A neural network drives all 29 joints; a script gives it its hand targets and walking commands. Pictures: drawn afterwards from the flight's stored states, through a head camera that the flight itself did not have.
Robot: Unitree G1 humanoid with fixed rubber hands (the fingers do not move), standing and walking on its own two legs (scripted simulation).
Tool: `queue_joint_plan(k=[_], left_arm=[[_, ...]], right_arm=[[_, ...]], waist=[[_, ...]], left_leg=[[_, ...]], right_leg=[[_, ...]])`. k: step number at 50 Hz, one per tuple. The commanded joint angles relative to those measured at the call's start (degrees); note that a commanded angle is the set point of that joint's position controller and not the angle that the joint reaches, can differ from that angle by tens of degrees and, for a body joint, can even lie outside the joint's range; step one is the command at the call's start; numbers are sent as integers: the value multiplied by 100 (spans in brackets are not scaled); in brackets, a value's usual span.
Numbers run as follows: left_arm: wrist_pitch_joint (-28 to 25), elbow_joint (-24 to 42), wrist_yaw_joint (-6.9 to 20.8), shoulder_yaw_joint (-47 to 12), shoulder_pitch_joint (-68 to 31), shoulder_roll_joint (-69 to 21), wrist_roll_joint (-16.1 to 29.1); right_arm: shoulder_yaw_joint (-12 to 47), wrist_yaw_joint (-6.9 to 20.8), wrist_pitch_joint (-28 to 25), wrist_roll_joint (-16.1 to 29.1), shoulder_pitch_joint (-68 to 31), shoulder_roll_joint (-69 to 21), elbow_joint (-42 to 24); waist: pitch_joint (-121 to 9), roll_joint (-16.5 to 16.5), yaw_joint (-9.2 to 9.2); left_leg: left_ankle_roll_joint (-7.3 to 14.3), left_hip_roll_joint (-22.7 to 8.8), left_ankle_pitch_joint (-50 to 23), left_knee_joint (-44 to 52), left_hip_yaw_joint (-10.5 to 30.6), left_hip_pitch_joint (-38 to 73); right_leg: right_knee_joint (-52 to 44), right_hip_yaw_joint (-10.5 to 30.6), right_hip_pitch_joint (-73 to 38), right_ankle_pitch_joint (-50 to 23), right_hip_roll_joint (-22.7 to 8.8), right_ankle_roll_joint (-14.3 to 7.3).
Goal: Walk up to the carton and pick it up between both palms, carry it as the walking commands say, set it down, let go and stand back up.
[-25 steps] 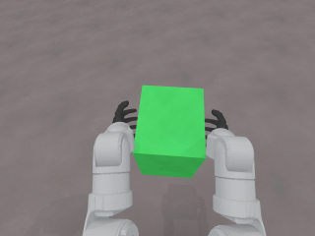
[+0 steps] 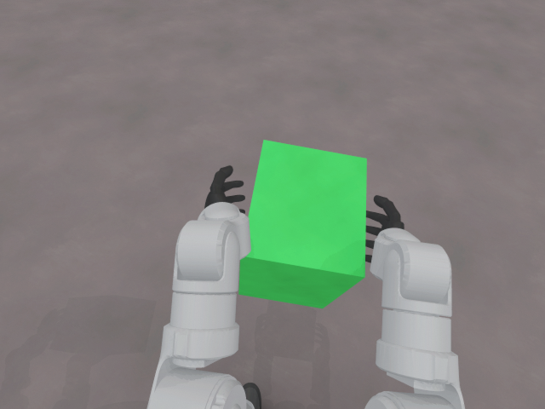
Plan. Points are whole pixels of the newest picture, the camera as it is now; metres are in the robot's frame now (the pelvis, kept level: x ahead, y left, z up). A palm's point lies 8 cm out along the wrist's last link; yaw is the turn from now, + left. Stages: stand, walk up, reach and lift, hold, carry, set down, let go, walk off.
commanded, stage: carry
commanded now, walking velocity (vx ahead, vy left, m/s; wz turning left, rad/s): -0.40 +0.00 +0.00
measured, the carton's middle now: (296, 233) +0.39 +0.02 +0.00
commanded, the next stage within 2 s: none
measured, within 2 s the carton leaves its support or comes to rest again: neither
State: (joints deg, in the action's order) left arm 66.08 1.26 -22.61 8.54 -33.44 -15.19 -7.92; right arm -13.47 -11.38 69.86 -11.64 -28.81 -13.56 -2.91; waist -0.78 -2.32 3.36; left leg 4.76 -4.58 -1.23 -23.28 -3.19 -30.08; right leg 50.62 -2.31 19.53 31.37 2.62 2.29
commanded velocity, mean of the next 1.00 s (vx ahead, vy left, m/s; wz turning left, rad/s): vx -0.24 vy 0.00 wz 0.00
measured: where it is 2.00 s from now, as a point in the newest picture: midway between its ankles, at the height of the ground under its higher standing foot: outside the picture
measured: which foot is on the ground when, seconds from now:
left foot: down 0.00-0.14, up 0.16-0.52, down 0.54-0.98, up 1.00-1.00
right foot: up 0.00-0.10, down 0.12-0.56, up 0.58-0.96, down 0.98-1.00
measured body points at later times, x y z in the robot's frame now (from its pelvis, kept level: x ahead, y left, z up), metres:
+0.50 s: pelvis -0.33 +0.01 -0.01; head -0.34 +0.00 +0.44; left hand +0.00 +0.11 +0.09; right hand -0.02 -0.12 +0.07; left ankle -0.46 +0.13 -0.71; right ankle -0.15 -0.11 -0.74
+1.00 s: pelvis -0.62 +0.01 -0.01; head -0.61 +0.00 +0.44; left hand -0.27 +0.11 +0.09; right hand -0.30 -0.13 +0.06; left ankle -0.49 +0.14 -0.73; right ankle -0.71 -0.10 -0.74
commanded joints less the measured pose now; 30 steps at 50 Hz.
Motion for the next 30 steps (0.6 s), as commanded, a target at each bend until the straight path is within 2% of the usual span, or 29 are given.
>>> queue_joint_plan(k=[1, 2, 3, 4, 5, 6, 7, 8, 10, 11, 12, 13, 14, 15, 16, 17, 18, 19, 20, 21, 22, 23, 24, 25, 26, 27, 28, 29, 30], left_arm=[[315, -486, 2693, -3193, -1530, -6316, 2332], [333, -453, 2744, -3173, -1518, -6234, 2397], [360, -765, 2773, -3015, -1146, -6317, 2290], [340, -638, 2789, -3118, -1329, -6249, 2339], [317, -699, 2803, -2951, -1427, -6371, 2335], [406, -929, 2869, -2682, -1135, -6154, 2192], [357, -888, 2880, -2583, -1138, -6066, 2071], [301, -951, 2920, -2549, -1109, -5784, 1976], [336, -149, 2976, -3041, -2116, -5944, 2496], [362, 50, 2992, -3131, -2219, -5995, 2542], [338, 304, 3043, -3181, -2435, -5913, 2655], [385, 333, 3033, -3162, -2615, -5914, 2736], [439, 88, 2987, -3052, -2236, -5743, 2497], [490, -152, 2908, -2961, -2062, -5741, 2343], [567, -806, 2869, -2648, -1104, -5527, 2035], [612, -1222, 2857, -2422, -631, -5475, 1804], [666, -1863, 2869, -2170, -76, -5425, 1547], [680, -2238, 2863, -1995, 359, -5423, 1392], [677, -2339, 2888, -1918, 488, -5458, 1345], [620, -2368, 2922, -1842, 419, -5561, 1363], [543, -2083, 2953, -1944, 90, -5559, 1457], [453, -1769, 2970, -2226, -500, -5668, 1667], [381, -1217, 2985, -2402, -1216, -5832, 1906], [271, -461, 2976, -2883, -2071, -6018, 2290], [281, -245, 2951, -2892, -2151, -6068, 2407], [255, 269, 2914, -3090, -2746, -6116, 2660], [240, 240, 2892, -3201, -2849, -6217, 2723], [214, 1023, 2869, -3656, -3608, -6243, 3123], [187, 1196, 2832, -3833, -3766, -6322, 3270]], right_arm=[[3812, 1728, -187, 2870, -3650, -5683, -1297], [3845, 1674, -163, 2718, -3266, -5714, -1135], [4002, 1644, -142, 2761, -3590, -5702, -1342], [3986, 1655, -151, 2675, -3329, -5676, -1258], [4021, 1612, -161, 2766, -3824, -5648, -1354], [4122, 1604, -114, 2807, -3857, -5672, -1105], [4326, 1621, -64, 2952, -4023, -5773, -1232], [4438, 1636, -39, 2952, -3774, -5830, -942], [4248, 1643, -121, 3055, -3575, -5883, -727], [4138, 1608, -163, 3023, -3565, -5818, -894], [4004, 1565, -181, 2994, -3649, -5856, -757], [3828, 1529, -99, 2924, -3398, -5937, -345], [3803, 1519, -70, 2933, -3342, -5842, -279], [3719, 1524, 28, 2946, -3375, -5874, -31], [3746, 1548, 116, 2921, -2926, -5734, 142], [3851, 1592, 172, 2963, -2904, -5685, 217], [3853, 1608, 199, 2853, -2819, -5636, 372], [3891, 1633, 214, 2814, -2667, -5625, 435], [3918, 1655, 206, 2803, -2591, -5673, 464], [3999, 1682, 159, 2845, -2819, -5817, 333], [4140, 1738, 83, 2983, -3198, -5789, 13], [4130, 1748, 46, 2964, -3228, -5916, 71], [4213, 1766, 5, 3047, -3495, -6153, -276], [4115, 1780, -52, 3130, -3673, -6216, -471], [4089, 1794, -47, 3253, -4222, -6150, -922], [3829, 1772, -44, 3230, -3882, -6224, -754], [3779, 1753, -6, 3218, -3896, -6249, -630], [3572, 1756, -109, 3157, -3464, -6279, -396], [3505, 1736, -172, 3134, -3510, -6188, -675]], waist=[[-2854, -1170, -285], [-2697, -859, -274], [-2523, -548, -118], [-2086, 409, -42], [-1923, 2939, -85], [-1007, 2097, -49], [-988, 1658, -125], [-913, 1424, -165], [-1619, 589, -372], [-1535, 593, -381], [-1644, 651, -372], [-1680, 328, -344], [-1628, 632, -309], [-1703, 769, -316], [-1770, 1204, -313], [-1965, 1470, -266], [-1955, 1684, -195], [-2123, 1959, -172], [-2194, 2003, -191], [-2026, 2274, -162], [-2041, 2353, -177], [-1809, 1896, -204], [-1655, 1652, -265], [-1508, 454, -410], [-1461, -984, -436], [-1270, -1182, -463], [-1016, -767, -428], [-1039, -1245, -512], [-1278, -1016, -438]], left_leg=[[-680, -678, 1612, 1626, 682, 2438], [-814, -663, 2238, 1818, 618, 1855], [-1128, -238, 2706, 1437, 92, 1560], [-1500, 536, 2849, 287, -545, 830], [-1040, 778, 3506, -2707, -454, 108], [-717, 662, 3241, -4272, 296, -322], [-574, 488, 2773, -5184, 967, -339], [-670, 559, 2515, -5775, 827, 84], [-649, 826, 1944, -6175, 344, 779], [-755, 834, 1887, -5977, 113, 436], [-781, 816, 1933, -5910, 164, 244], [-728, 669, 1939, -5506, 227, 45], [-793, 682, 2263, -4987, 266, -367], [-810, 609, 2488, -4380, 276, -453], [-786, 692, 2831, -4049, 204, -367], [-700, 590, 3180, -3087, 177, -424], [-644, 721, 3444, -2845, 100, -216], [-599, 650, 3573, -2170, 15, 203], [-537, 647, 3450, -1604, 40, 706], [-459, 740, 3185, -1132, -74, 1135], [-374, 677, 2839, -610, -123, 1616], [-391, 616, 2408, -127, -128, 1946], [-307, 511, 2219, 347, -186, 2365], [-121, -191, 2245, 913, 751, 2358], [323, -1322, 2556, 817, 2004, 1889], [731, -2072, 2466, 1097, 2437, 812], [536, -1938, 1723, 967, 1690, 525], [553, -1958, -111, 449, 1277, 687], [247, -1271, -564, 231, 737, 966]], right_leg=[[-1523, -826, -750, 299, 340, -415], [-2003, -1034, -1173, 1, 323, -445], [-3066, -1133, -1572, -502, 195, -572], [-3834, 3, -1475, 101, -511, -881], [-4103, 2682, -466, 439, -2729, -1536], [-4333, 2470, 730, 518, -2970, -1622], [-4004, 1911, 820, 143, -2806, -1479], [-3958, 1262, 1212, -301, -2347, -1093], [-3583, -144, 1122, -1103, -1535, -546], [-3447, -200, 752, -1401, -1565, -490], [-3424, -92, 319, -1555, -1537, -468], [-3183, 49, -152, -2084, -1568, -629], [-3075, 405, -868, -2674, -1619, -708], [-2867, 455, -1411, -3321, -1707, -750], [-3001, 831, -1731, -3580, -1802, -770], [-2923, 1070, -2226, -4346, -2029, -942], [-3219, 1427, -2207, -3915, -2186, -957], [-3226, 1331, -2284, -4205, -2257, -810], [-3298, 1223, -2053, -4511, -2278, -724], [-3612, 1180, -1796, -4350, -2213, -462], [-3949, 787, -1488, -3955, -1998, -181], [-3997, 476, -973, -2996, -1709, 76], [-4086, 159, -340, -1544, -1393, 398], [-3353, -212, 225, -1018, -1032, 317], [-1383, -480, 787, -392, -575, 268], [541, -223, 1111, 56, -328, 227], [1639, 342, 1362, -265, -312, 36], [2324, 711, 1726, -530, -331, -78], [2779, 770, 1766, -1106, -285, -26]])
